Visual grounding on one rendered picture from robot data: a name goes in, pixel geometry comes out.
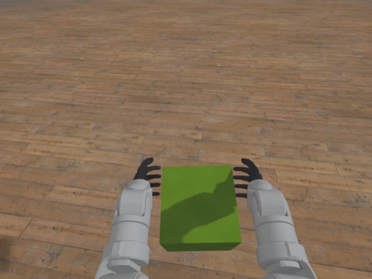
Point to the carton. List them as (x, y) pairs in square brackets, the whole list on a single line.
[(199, 209)]

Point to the robot left forearm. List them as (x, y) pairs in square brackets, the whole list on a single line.
[(127, 250)]

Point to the robot right hand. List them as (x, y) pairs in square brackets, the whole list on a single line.
[(253, 172)]

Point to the robot left hand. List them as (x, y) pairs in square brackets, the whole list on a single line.
[(143, 170)]

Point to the robot right forearm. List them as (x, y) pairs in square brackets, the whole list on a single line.
[(278, 249)]

